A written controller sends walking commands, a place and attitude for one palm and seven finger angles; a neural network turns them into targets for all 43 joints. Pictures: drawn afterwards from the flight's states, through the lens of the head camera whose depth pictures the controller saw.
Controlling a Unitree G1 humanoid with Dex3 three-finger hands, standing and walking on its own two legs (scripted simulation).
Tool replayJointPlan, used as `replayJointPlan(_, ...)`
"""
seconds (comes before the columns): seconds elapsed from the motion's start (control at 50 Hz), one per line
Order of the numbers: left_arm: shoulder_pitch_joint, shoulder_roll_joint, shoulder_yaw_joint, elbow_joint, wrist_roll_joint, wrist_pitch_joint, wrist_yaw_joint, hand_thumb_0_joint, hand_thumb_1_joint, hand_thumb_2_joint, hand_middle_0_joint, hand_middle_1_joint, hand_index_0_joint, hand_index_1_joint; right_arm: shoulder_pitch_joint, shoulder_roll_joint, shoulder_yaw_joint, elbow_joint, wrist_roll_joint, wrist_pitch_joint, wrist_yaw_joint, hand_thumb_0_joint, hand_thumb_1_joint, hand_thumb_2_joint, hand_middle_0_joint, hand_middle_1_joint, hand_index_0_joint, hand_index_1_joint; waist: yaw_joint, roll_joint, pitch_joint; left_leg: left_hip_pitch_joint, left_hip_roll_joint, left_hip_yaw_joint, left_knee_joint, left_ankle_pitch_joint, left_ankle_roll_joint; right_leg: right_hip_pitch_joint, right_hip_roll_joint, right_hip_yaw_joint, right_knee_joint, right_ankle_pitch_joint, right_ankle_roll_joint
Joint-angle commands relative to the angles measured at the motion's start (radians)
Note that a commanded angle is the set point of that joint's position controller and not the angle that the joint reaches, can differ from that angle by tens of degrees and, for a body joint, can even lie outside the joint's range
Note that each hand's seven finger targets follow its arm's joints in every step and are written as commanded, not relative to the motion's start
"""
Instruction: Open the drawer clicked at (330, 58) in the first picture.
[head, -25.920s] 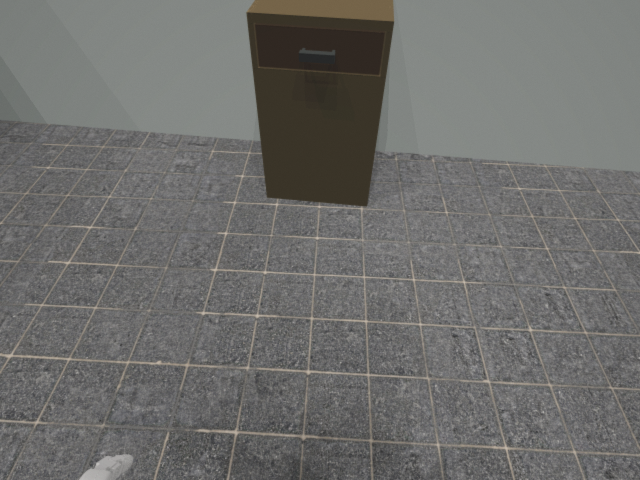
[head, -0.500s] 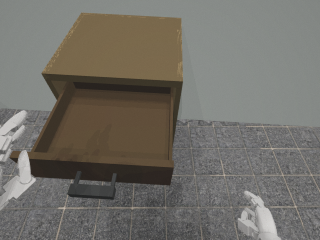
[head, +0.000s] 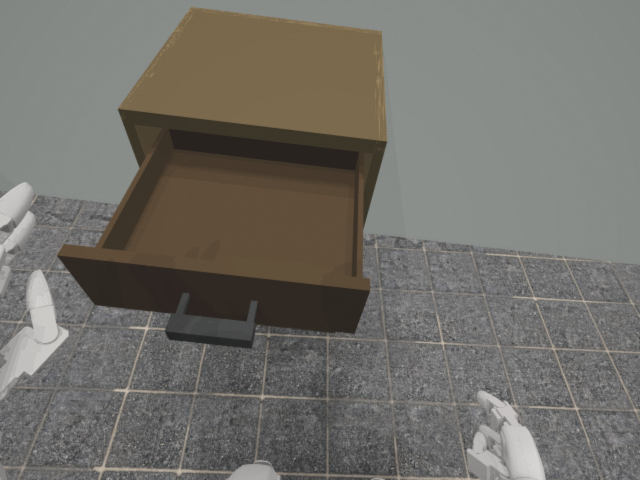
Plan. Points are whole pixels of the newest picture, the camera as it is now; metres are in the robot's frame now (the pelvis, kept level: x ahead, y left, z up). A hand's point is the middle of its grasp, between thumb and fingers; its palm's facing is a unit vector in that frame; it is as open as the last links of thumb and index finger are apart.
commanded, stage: step back with the hand held close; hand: left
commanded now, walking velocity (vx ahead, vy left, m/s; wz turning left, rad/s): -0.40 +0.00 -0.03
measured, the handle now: (215, 316) +0.34 +0.17 -0.06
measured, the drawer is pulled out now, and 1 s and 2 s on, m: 0.29 0.29 0.29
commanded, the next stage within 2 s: stop stepping back and stand still in 0.32 s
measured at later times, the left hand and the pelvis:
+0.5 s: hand out of the picture +0.10 +0.17 +0.19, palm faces +0.19 -0.80 -0.57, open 7.4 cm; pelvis -0.09 -0.05 +0.01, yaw -2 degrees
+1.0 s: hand out of the picture +0.02 +0.18 +0.17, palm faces +0.39 -0.79 -0.48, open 7.4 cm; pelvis -0.17 -0.07 +0.02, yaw +1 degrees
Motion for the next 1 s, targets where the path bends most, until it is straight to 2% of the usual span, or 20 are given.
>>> replayJointPlan(0.0, -0.036, 0.183, 0.159, -0.243, 0.013, -0.077, 0.02, 0.0, 0.9, 0.9, -0.2, -0.3, -0.2, -0.3, -0.095, -0.103, -0.052, -0.183, -0.014, -0.086, -0.003, 0.0, -0.9, -0.9, 0.2, 0.3, 0.2, 0.3, -0.013, 0.259, -0.113, -0.226, 0.347, -0.422, -0.531, -0.447, 0.122, 0.18, 0.031, 0.103, 0.527, -0.216, -0.005)
replayJointPlan(0.04, 0.018, 0.172, 0.162, -0.227, 0.0, -0.077, 0.022, 0.0, 0.9, 0.9, -0.2, -0.3, -0.2, -0.3, -0.088, -0.104, -0.058, -0.159, -0.018, -0.101, 0.005, 0.0, -0.9, -0.9, 0.2, 0.3, 0.2, 0.3, 0.007, 0.134, -0.147, -0.005, 0.299, -0.318, -0.385, -0.138, 0.12, 0.052, 0.005, 0.109, 0.427, -0.221, -0.009)
replayJointPlan(0.1, 0.076, 0.145, 0.137, -0.234, -0.016, -0.074, 0.008, 0.0, 0.9, 0.9, -0.2, -0.3, -0.2, -0.3, -0.078, -0.114, -0.055, -0.125, -0.012, -0.121, 0.02, 0.0, -0.9, -0.9, 0.2, 0.3, 0.2, 0.3, 0.01, 0.177, -0.231, 0.219, 0.244, -0.227, -0.319, 0.069, 0.093, 0.011, 0.018, 0.05, 0.269, -0.227, 0.001)
replayJointPlan(0.16, 0.05, 0.153, 0.128, -0.248, -0.025, -0.078, -0.009, 0.0, 0.9, 0.9, -0.2, -0.3, -0.2, -0.3, -0.08, -0.124, -0.041, -0.103, -0.022, -0.138, 0.025, 0.0, -0.9, -0.9, 0.2, 0.3, 0.2, 0.3, 0.002, 0.268, -0.235, 0.279, 0.237, -0.22, -0.327, 0.137, 0.082, 0.042, 0.03, 0.037, 0.117, -0.232, 0.002)
replayJointPlan(0.28, 0.08, 0.219, 0.204, -0.284, -0.059, -0.104, -0.048, 0.0, 0.9, 0.9, -0.2, -0.3, -0.2, -0.3, -0.106, -0.128, -0.036, -0.102, -0.02, -0.136, 0.041, 0.0, -0.9, -0.9, 0.2, 0.3, 0.2, 0.3, 0.033, 0.286, -0.343, 0.384, 0.199, -0.16, -0.252, 0.371, 0.039, 0.189, 0.05, 0.003, -0.225, -0.043, -0.025)
replayJointPlan(0.32, 0.1, 0.247, 0.241, -0.287, -0.073, -0.123, -0.067, 0.0, 0.9, 0.9, -0.2, -0.3, -0.2, -0.3, -0.134, -0.123, -0.037, -0.129, -0.011, -0.114, 0.044, 0.0, -0.9, -0.9, 0.2, 0.3, 0.2, 0.3, 0.042, 0.207, -0.349, 0.367, 0.171, -0.106, -0.159, 0.292, 0.014, 0.236, -0.003, 0.011, -0.348, 0.1, -0.036)
replayJointPlan(0.36, 0.104, 0.265, 0.255, -0.284, -0.075, -0.132, -0.066, 0.0, 0.9, 0.9, -0.2, -0.3, -0.2, -0.3, -0.11, -0.102, -0.046, -0.142, 0.024, -0.079, 0.039, 0.0, -0.9, -0.9, 0.2, 0.3, 0.2, 0.3, 0.026, -0.189, -0.364, 0.282, -0.016, 0.066, 0.15, -0.109, -0.06, 0.229, -0.209, 0.112, -0.396, 0.53, -0.079)
replayJointPlan(0.38, 0.127, 0.252, 0.251, -0.22, -0.066, -0.125, -0.061, 0.0, 0.9, 0.9, -0.2, -0.3, -0.2, -0.3, -0.158, -0.122, -0.064, -0.169, 0.052, -0.079, 0.027, 0.0, -0.9, -0.9, 0.2, 0.3, 0.2, 0.3, 0.03, -0.298, -0.259, 0.052, -0.1, 0.06, 0.431, -0.331, -0.06, 0.218, -0.315, 0.208, -0.321, 0.802, -0.126)
replayJointPlan(0.42, 0.212, 0.177, 0.225, -0.064, -0.049, -0.089, -0.055, 0.0, 0.9, 0.9, -0.2, -0.3, -0.2, -0.3, -0.172, -0.057, -0.042, -0.157, 0.036, -0.061, 0.01, 0.0, -0.9, -0.9, 0.2, 0.3, 0.2, 0.3, 0.005, -0.193, -0.168, -0.124, -0.054, 0.001, 0.577, -0.421, -0.058, 0.239, -0.332, 0.114, -0.211, 0.968, -0.17)
replayJointPlan(0.46, 0.195, 0.115, 0.162, -0.008, -0.026, -0.054, -0.047, 0.0, 0.9, 0.9, -0.2, -0.3, -0.2, -0.3, -0.193, -0.029, 0.002, -0.163, 0.019, -0.023, 0.006, 0.0, -0.9, -0.9, 0.2, 0.3, 0.2, 0.3, -0.043, -0.059, -0.105, -0.06, -0.036, 0.065, 0.232, -0.328, -0.041, 0.275, -0.232, 0.037, -0.129, 0.998, -0.111)
replayJointPlan(0.5, 0.116, 0.141, 0.165, -0.006, -0.016, -0.054, -0.025, 0.0, 0.9, 0.9, -0.2, -0.3, -0.2, -0.3, -0.161, -0.083, -0.009, -0.159, 0.028, -0.034, -0.011, 0.0, -0.9, -0.9, 0.2, 0.3, 0.2, 0.3, -0.068, -0.023, -0.114, 0.105, -0.048, 0.069, -0.183, -0.072, -0.037, 0.287, -0.186, 0.039, -0.01, 0.936, -0.06)
replayJointPlan(0.52, 0.107, 0.129, 0.138, -0.038, -0.021, -0.053, -0.016, 0.0, 0.9, 0.9, -0.2, -0.3, -0.2, -0.3, -0.133, -0.1, -0.016, -0.152, 0.026, -0.039, -0.009, 0.0, -0.9, -0.9, 0.2, 0.3, 0.2, 0.3, -0.067, -0.008, -0.138, 0.208, 0.002, 0.058, -0.327, 0.132, -0.023, 0.283, -0.161, 0.036, 0.046, 0.734, -0.041)
replayJointPlan(0.56, 0.057, 0.137, 0.095, -0.144, -0.01, -0.037, 0.005, 0.0, 0.9, 0.9, -0.2, -0.3, -0.2, -0.3, -0.092, -0.132, -0.06, -0.162, 0.032, -0.057, 0.003, 0.0, -0.9, -0.9, 0.2, 0.3, 0.2, 0.3, -0.03, 0.097, -0.145, 0.47, 0.241, -0.147, -0.267, 0.602, 0.052, 0.015, -0.086, 0.051, 0.125, -0.002, -0.01)
replayJointPlan(0.58, 0.051, 0.125, 0.082, -0.185, -0.003, -0.037, 0.009, 0.0, 0.9, 0.9, -0.2, -0.3, -0.2, -0.3, -0.056, -0.141, -0.063, -0.162, 0.031, -0.066, 0.017, 0.0, -0.9, -0.9, 0.2, 0.3, 0.2, 0.3, -0.021, 0.146, -0.163, 0.481, 0.289, -0.184, -0.22, 0.636, 0.097, -0.038, -0.076, 0.072, 0.159, -0.225, 0.002)
replayJointPlan(0.66, 0.048, 0.241, 0.153, -0.395, 0.015, -0.026, 0.02, 0.0, 0.9, 0.9, -0.2, -0.3, -0.2, -0.3, -0.063, -0.122, -0.036, -0.174, -0.002, -0.107, 0.024, 0.0, -0.9, -0.9, 0.2, 0.3, 0.2, 0.3, -0.005, 0.279, -0.192, 0.341, 0.218, -0.206, -0.254, 0.493, 0.048, 0.107, -0.061, 0.024, 0.027, -0.149, -0.007)
replayJointPlan(0.74, 0.166, 0.196, 0.192, -0.271, -0.014, -0.036, 0.02, 0.0, 0.9, 0.9, -0.2, -0.3, -0.2, -0.3, -0.082, -0.117, -0.036, -0.17, 0.021, -0.094, 0.028, 0.0, -0.9, -0.9, 0.2, 0.3, 0.2, 0.3, 0.0, 0.084, -0.167, 0.034, 0.125, -0.106, -0.218, -0.109, 0.026, 0.377, -0.089, 0.043, -0.195, 0.029, -0.011)
replayJointPlan(0.8, 0.151, 0.158, 0.176, -0.12, -0.04, -0.031, 0.003, 0.0, 0.9, 0.9, -0.2, -0.3, -0.2, -0.3, -0.055, -0.126, -0.074, -0.154, 0.022, -0.039, 0.026, 0.0, -0.9, -0.9, 0.2, 0.3, 0.2, 0.3, -0.032, -0.176, -0.064, 0.017, -0.026, 0.004, 0.29, -0.258, -0.041, 0.091, -0.367, 0.457, -0.486, -0.329, -0.178)
replayJointPlan(0.84, 0.089, 0.127, 0.148, -0.03, -0.03, -0.036, -0.014, 0.0, 0.9, 0.9, -0.2, -0.3, -0.2, -0.3, -0.062, -0.125, -0.066, -0.124, 0.015, -0.03, 0.028, 0.0, -0.9, -0.9, 0.2, 0.3, 0.2, 0.3, -0.055, -0.11, -0.049, -0.026, 0.011, -0.028, 0.383, -0.224, -0.038, 0.061, -0.359, 0.368, -0.447, -0.182, -0.183)
replayJointPlan(0.9, 0.076, 0.12, 0.118, 0.076, 0.001, -0.033, -0.005, 0.0, 0.9, 0.9, -0.2, -0.3, -0.2, -0.3, -0.078, -0.094, -0.04, -0.12, 0.014, -0.032, 0.015, 0.0, -0.9, -0.9, 0.2, 0.3, 0.2, 0.3, -0.037, -0.131, -0.072, 0.084, 0.03, 0.037, 0.106, -0.208, -0.019, 0.065, -0.267, 0.179, -0.383, -0.151, -0.133)
replayJointPlan(0.98, 0.029, 0.108, 0.052, -0.04, 0.015, -0.038, 0.013, 0.0, 0.9, 0.9, -0.2, -0.3, -0.2, -0.3, -0.078, -0.102, -0.036, -0.123, -0.001, -0.07, -0.002, 0.0, -0.9, -0.9, 0.2, 0.3, 0.2, 0.3, -0.019, -0.056, -0.057, 0.217, -0.001, 0.1, -0.239, -0.161, 0.007, 0.141, -0.225, 0.169, -0.373, -0.159, -0.085)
